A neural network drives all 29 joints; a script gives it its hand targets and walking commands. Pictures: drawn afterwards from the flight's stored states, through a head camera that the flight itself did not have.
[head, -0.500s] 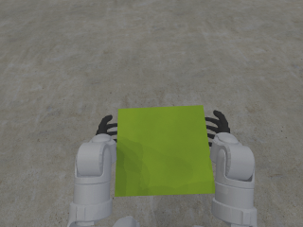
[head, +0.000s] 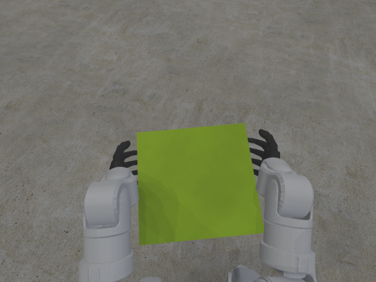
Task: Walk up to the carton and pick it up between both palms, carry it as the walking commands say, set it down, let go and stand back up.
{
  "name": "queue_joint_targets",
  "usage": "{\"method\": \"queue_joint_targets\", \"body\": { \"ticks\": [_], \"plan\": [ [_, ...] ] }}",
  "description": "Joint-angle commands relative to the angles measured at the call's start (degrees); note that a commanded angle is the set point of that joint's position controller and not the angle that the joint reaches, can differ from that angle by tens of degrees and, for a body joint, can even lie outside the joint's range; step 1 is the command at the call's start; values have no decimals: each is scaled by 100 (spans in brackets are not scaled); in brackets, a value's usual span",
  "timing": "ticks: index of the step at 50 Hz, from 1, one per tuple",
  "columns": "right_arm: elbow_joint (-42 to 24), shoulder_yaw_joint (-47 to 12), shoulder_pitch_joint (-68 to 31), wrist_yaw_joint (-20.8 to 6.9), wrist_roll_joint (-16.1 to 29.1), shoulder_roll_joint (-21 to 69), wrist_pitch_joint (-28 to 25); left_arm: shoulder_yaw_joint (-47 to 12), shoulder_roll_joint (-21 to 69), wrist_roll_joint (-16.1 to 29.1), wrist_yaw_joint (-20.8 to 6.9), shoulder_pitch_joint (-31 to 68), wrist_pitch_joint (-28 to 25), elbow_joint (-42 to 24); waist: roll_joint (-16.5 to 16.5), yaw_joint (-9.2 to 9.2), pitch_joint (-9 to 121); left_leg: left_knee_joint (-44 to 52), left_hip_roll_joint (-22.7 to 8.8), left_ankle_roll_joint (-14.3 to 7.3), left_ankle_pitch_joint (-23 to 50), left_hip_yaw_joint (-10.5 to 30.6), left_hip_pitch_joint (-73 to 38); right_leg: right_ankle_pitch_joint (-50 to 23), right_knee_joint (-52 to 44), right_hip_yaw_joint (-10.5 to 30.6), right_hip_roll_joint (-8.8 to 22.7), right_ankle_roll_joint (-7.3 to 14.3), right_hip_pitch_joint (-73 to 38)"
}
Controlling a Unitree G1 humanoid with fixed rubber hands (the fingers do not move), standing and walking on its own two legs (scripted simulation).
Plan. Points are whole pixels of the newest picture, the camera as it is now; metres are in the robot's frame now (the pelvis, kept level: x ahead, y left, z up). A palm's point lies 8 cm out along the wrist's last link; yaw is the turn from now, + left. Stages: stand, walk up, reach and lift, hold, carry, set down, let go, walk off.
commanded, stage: carry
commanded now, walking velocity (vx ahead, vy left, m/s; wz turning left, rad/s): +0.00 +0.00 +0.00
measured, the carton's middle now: (195, 187) +0.31 +0.02 -0.02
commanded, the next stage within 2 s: none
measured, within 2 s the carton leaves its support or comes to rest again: neither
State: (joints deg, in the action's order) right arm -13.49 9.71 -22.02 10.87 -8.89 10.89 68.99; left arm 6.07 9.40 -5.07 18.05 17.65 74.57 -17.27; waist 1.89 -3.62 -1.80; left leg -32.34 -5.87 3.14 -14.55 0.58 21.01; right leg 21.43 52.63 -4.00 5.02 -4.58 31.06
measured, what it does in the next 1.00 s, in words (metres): steps to the right: right foot, then left foot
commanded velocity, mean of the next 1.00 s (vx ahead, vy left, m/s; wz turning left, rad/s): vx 0.00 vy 0.00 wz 0.00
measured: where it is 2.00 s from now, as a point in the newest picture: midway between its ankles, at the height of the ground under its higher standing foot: outside the picture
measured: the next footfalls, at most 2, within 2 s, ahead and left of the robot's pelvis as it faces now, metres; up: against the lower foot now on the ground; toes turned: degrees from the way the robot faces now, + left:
right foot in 0.08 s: +0.06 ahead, -0.16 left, +0.00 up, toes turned +8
left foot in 0.42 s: -0.01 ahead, +0.05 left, +0.00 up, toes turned -6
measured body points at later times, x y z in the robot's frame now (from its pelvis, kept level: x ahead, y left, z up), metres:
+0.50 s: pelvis -0.04 -0.09 +0.00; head -0.04 -0.10 +0.45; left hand +0.22 +0.09 +0.07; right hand +0.28 -0.19 +0.08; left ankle -0.07 +0.02 -0.73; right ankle +0.03 -0.16 -0.73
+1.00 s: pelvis -0.04 -0.12 +0.00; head -0.04 -0.13 +0.45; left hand +0.23 +0.05 +0.07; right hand +0.27 -0.23 +0.08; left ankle -0.07 +0.03 -0.73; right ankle +0.03 -0.16 -0.73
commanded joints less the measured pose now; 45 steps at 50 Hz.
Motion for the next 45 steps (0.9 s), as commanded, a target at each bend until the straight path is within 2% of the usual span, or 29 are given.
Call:
{"method": "queue_joint_targets", "body": {
  "ticks": [1,3,4,5,6,7,8,10,12,14,15,16,17,19,20,21,22,23,24,27,29,32,34,35,36,38,39,42,45],
  "plan": [
    [-126,-3477,-1715,-2006,2301,5439,265,-3636,5855,2473,-2763,2831,-276,-71,1180,473,2471,182,-734,-676,2952,336,-1304,-63,-949,-344,-330,36,-597],
    [457,-3412,-1383,-1992,2143,5554,375,-3571,5833,2414,-2783,2749,-241,-7,998,339,2513,-383,-365,-436,1789,35,-902,-1010,-2860,-637,-362,127,-1603],
    [225,-3516,-1512,-1978,2155,5511,325,-3532,5796,2389,-2843,2580,-229,101,118,271,2554,-953,3,-289,579,-105,47,-1597,-3128,-30,261,260,-2585],
    [139,-3661,-1510,-2003,2214,5487,346,-3524,5798,2388,-2868,2454,-257,186,-1323,277,2592,-2003,555,-103,-1462,-334,1330,-3382,-3082,1478,1616,655,-3372],
    [494,-3839,-1645,-2070,2309,5734,374,-3366,5788,2295,-2880,2611,-275,330,-1907,387,2324,-3051,247,-80,-2278,-93,1390,-3567,-2939,1438,2020,952,-2826],
    [2,-3980,-2379,-2104,2427,5742,334,-3324,5896,2216,-2919,2731,-319,492,-2128,355,2458,-3382,366,-107,-2454,6,1585,-3496,-2933,1699,2180,1371,-2613],
    [-202,-4252,-2683,-2140,2663,5874,349,-3230,5906,2165,-2885,2841,-382,354,-2058,414,2136,-3905,192,-105,-2202,115,1359,-3022,-2964,1503,1967,1297,-2033],
    [-245,-4334,-2919,-2240,2943,6004,321,-3225,5910,2204,-2899,3157,-429,-5,-1143,388,2088,-3481,145,-83,-1571,-160,1178,-2524,-2977,544,1381,955,-2044],
    [87,-4176,-2577,-2226,2999,6146,364,-3299,5845,2278,-2858,3353,-435,-333,-1391,376,2151,-2707,267,-83,-1559,-575,1001,-2185,-2882,135,1264,948,-2119],
    [-36,-4233,-2652,-2174,3116,6093,359,-3269,5738,2176,-2756,3102,-421,-346,-1555,331,2478,-1867,491,-33,-1729,-690,603,-2054,-2896,334,1142,1056,-2460],
    [69,-4220,-2476,-2175,3092,6026,388,-3214,5561,2095,-2708,3149,-445,-559,-1457,304,2332,-1519,500,-13,-1574,-804,498,-2658,-2893,393,1275,1158,-2466],
    [148,-4104,-2461,-2189,3036,5977,422,-3272,5707,2070,-2685,3156,-377,-344,-1143,294,2428,-1270,547,-43,-1568,-779,262,-2427,-2928,578,1377,1162,-2458],
    [173,-4066,-2388,-2181,2995,5938,447,-3252,5659,2021,-2674,2995,-364,-337,-1240,264,2502,-816,627,-46,-1544,-837,247,-2342,-2947,640,1400,1247,-2670],
    [528,-3906,-2081,-2241,2851,5932,481,-3302,5616,1979,-2685,2990,-315,-230,-862,360,2566,462,497,-111,-375,-857,-483,-2498,-2805,433,1314,1042,-2454],
    [687,-3822,-1894,-2265,2805,5928,515,-3385,5666,1948,-2685,2853,-302,-173,-488,374,2716,969,369,-152,181,-818,-1037,-2398,-2602,313,1261,854,-2232],
    [754,-3790,-1775,-2275,2737,5875,491,-3388,5764,1942,-2700,2735,-271,32,-159,349,2723,1177,-20,-227,240,-291,-1478,-1992,-2500,231,1072,590,-1786],
    [852,-3786,-1779,-2305,2737,5908,475,-3511,5806,1985,-2719,2775,-295,-11,647,318,2735,1279,-828,-382,707,650,-1768,-1716,-2264,113,768,305,-1373],
    [867,-3848,-1921,-2304,2818,5976,461,-3570,5798,2070,-2747,2909,-359,-5,786,307,2686,1134,-1224,-454,1612,786,-1995,-569,-2308,-21,513,171,-1087],
    [962,-3835,-1795,-2281,2647,5981,416,-3615,5905,2207,-2770,3211,-355,-102,472,356,2197,1059,-904,-527,1200,171,-1236,-549,-2615,-159,288,191,-1426],
    [581,-3718,-2359,-2250,2618,6057,356,-3787,5951,2536,-2908,3987,-348,-353,265,375,1950,1398,-504,-210,-345,-178,-301,-1160,-2727,-240,342,318,-2163],
    [559,-3664,-2331,-2210,2597,5914,355,-3758,5937,2557,-2900,3717,-292,-81,323,373,1990,1239,-346,-164,-223,-364,-542,-1203,-2809,-186,426,288,-1977],
    [751,-3600,-2259,-2142,2456,5884,376,-3623,5921,2605,-2941,3823,-214,135,-247,395,1987,969,-296,-134,-351,-332,-578,-878,-3085,-85,515,324,-1859],
    [827,-3569,-2216,-2137,2413,5829,405,-3516,5848,2514,-2956,3481,-159,441,-140,409,2000,833,-220,-134,-243,-404,-795,-511,-3248,147,645,398,-1477],
    [669,-3695,-2435,-2136,2466,5872,393,-3505,5863,2542,-2992,3597,-170,389,-543,407,1951,719,-191,-172,-106,-427,-879,-525,-3321,87,654,397,-1472],
    [813,-3688,-2460,-2137,2458,5983,422,-3370,5814,2470,-2979,3650,-153,490,-616,401,1752,761,-191,-122,-106,-442,-729,-198,-3398,128,733,434,-1412],
    [628,-3791,-2700,-2139,2510,5976,410,-3295,5873,2396,-3015,3418,-148,729,-517,399,1922,734,-58,-189,-208,-529,-683,120,-3558,118,750,420,-1510],
    [526,-3901,-2562,-2149,2584,5940,377,-3295,5781,2358,-2989,3382,-185,540,-887,400,2075,674,-75,-158,-61,-536,-796,-73,-3555,76,688,454,-1639],
    [634,-3924,-2467,-2192,2692,5992,406,-3291,5861,2312,-2887,3482,-228,342,-272,334,2142,773,-128,-150,2,-546,-457,-638,-3307,-22,745,584,-1953],
    [329,-4086,-2720,-2209,2874,6052,379,-3315,5926,2230,-2796,3362,-248,270,-344,335,2450,716,-275,-116,224,-426,-551,-1489,-3082,15,714,671,-2247]
  ]
}}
